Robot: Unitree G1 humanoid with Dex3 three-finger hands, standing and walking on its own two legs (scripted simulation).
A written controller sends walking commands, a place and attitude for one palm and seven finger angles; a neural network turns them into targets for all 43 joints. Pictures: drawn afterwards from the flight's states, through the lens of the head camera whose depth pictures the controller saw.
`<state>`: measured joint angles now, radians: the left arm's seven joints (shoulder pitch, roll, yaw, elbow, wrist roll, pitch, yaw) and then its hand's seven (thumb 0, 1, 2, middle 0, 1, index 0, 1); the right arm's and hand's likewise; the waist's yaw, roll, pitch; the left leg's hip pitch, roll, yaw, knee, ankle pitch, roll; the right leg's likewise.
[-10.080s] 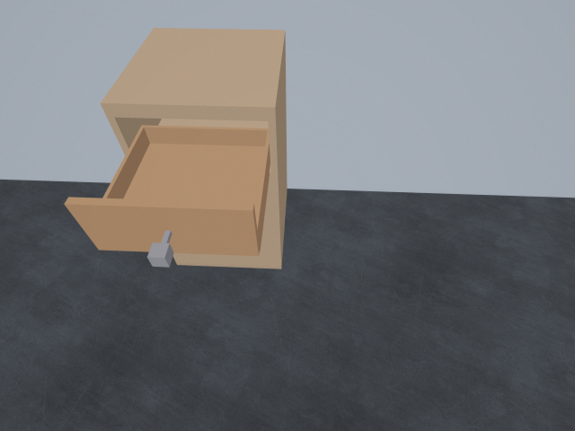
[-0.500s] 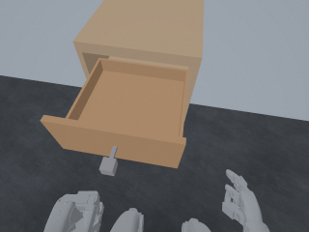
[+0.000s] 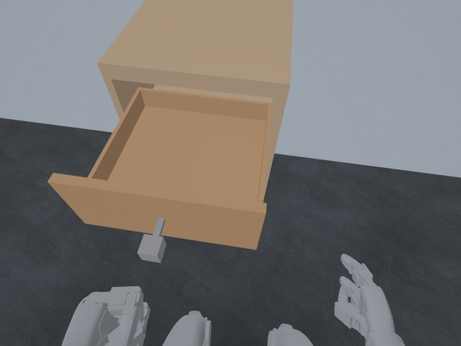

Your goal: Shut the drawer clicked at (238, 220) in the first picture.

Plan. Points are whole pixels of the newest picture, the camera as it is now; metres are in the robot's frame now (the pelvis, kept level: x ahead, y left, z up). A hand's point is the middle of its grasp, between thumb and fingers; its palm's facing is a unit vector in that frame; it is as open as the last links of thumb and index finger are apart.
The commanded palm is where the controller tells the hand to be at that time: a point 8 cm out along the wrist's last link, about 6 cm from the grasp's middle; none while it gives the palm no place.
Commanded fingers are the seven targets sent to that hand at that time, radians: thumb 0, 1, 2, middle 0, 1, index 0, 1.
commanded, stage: bring the fist close to the handle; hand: left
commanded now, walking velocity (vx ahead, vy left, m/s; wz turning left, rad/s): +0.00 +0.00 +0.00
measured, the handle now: (155, 238) +0.31 +0.17 -0.03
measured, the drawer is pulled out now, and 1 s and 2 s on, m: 0.30 0.30 0.25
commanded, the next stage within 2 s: push the drawer shut in 1.26 s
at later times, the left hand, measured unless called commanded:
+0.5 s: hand (157, 298) +0.20 +0.13 +0.00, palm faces -0.09 -1.00 -0.02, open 3.3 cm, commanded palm +0.18 +0.19 +0.01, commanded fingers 0.00 0.90 0.90 -1.40 -1.60 -1.40 -1.60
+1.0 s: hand (165, 287) +0.22 +0.13 -0.04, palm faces -0.12 -0.99 -0.02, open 3.3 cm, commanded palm +0.21 +0.19 -0.03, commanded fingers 0.00 0.90 0.90 -1.40 -1.60 -1.40 -1.60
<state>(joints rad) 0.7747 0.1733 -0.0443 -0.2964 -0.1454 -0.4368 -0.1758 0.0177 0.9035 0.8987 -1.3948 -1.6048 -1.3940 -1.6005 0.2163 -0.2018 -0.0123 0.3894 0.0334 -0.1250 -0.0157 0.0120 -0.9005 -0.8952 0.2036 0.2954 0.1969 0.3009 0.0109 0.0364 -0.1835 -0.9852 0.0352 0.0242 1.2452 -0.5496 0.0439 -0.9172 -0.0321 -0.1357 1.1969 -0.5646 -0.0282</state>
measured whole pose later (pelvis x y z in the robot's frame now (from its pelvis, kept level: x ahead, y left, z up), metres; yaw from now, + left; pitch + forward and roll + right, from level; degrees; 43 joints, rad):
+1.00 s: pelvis -0.01 +0.00 -0.06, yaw -1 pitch +26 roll -4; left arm 0.38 0.20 0.00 -0.06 -0.15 -0.46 -0.17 0.02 0.90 0.90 -1.39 -1.60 -1.39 -1.60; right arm 0.15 -0.22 0.01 0.45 0.01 -0.09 0.00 0.01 -0.90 -0.89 0.20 0.30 0.20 0.30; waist -0.01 0.03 -0.21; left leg -1.32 0.05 0.01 1.50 -0.62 0.05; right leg -1.25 -0.04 -0.14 1.45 -0.64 -0.04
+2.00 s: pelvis -0.01 +0.00 -0.05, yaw -1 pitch +25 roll -4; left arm 0.10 0.21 -0.01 0.16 -0.13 -0.43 -0.10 0.02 0.89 0.90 -1.40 -1.60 -1.45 -1.60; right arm 0.17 -0.25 0.03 0.50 0.01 -0.05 0.00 0.01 -0.90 -0.89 0.20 0.30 0.20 0.30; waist -0.03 0.03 -0.20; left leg -1.30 0.04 0.01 1.44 -0.59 0.05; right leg -1.22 -0.04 -0.14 1.39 -0.61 -0.03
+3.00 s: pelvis -0.01 +0.00 -0.05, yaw -2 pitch +27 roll -3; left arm -0.44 0.24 0.12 0.68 -0.10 -0.51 -0.10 0.02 0.89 0.90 -1.40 -1.60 -1.47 -1.60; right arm 0.20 -0.26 0.02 0.60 0.00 0.01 0.01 0.01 -0.90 -0.89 0.20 0.30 0.20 0.30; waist -0.09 0.03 -0.18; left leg -1.32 0.04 0.03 1.41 -0.57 0.05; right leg -1.26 -0.03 -0.12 1.38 -0.59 -0.03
